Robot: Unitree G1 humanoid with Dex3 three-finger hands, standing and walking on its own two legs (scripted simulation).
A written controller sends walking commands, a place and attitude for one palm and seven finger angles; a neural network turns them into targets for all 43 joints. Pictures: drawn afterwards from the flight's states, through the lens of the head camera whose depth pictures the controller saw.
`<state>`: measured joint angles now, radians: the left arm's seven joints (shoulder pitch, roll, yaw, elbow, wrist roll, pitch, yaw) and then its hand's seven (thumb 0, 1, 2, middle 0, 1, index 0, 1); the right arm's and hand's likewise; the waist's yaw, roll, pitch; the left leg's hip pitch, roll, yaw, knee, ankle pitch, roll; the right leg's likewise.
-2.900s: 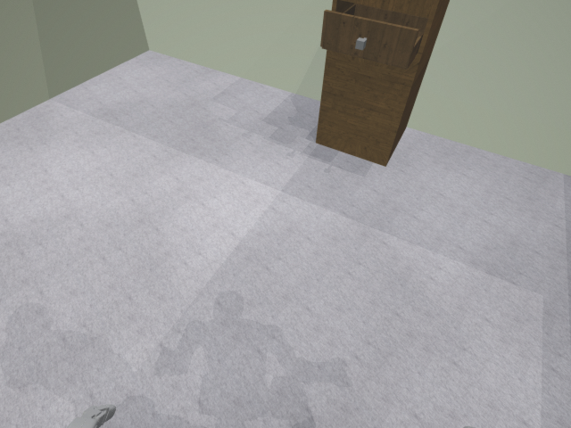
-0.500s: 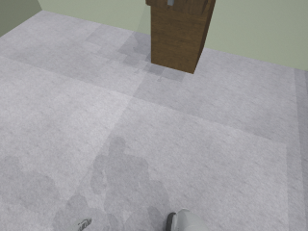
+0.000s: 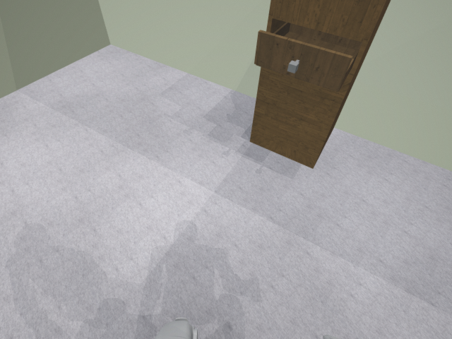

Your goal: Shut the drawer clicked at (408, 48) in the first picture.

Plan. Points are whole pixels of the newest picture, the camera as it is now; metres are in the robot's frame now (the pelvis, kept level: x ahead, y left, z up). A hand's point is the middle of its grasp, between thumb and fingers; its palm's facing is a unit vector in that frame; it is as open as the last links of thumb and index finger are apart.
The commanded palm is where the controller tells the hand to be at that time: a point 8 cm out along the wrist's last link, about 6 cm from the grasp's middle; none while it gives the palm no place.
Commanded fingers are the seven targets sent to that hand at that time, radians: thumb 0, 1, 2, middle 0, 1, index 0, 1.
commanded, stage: walk to a spot facing it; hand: left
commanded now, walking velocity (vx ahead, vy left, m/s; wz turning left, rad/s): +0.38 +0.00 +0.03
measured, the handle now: (294, 65) +1.13 -0.15 -0.08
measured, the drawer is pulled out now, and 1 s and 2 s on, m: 0.15 0.15 0.15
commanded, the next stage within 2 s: turn to face it in 0.66 s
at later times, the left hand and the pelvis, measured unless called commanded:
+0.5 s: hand (161, 257) +0.31 +0.19 -0.16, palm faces -0.06 -0.98 -0.20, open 7.3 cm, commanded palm none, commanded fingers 0.00 0.90 0.90 -0.20 -0.30 -0.20 -0.30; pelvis +0.21 +0.01 +0.00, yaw -6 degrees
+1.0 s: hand (193, 238) +0.37 +0.13 -0.18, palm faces -0.03 -0.99 -0.14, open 7.3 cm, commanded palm none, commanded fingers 0.00 0.90 0.90 -0.20 -0.30 -0.20 -0.30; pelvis +0.38 -0.04 +0.00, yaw -7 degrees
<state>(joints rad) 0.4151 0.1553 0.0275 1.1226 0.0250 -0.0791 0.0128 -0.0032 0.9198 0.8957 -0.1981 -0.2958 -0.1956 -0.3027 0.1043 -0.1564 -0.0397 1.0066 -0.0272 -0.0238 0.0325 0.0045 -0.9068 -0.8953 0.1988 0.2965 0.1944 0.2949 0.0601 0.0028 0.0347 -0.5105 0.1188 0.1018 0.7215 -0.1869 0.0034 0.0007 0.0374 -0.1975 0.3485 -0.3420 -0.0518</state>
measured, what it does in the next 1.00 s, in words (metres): walks ahead: left foot, then right foot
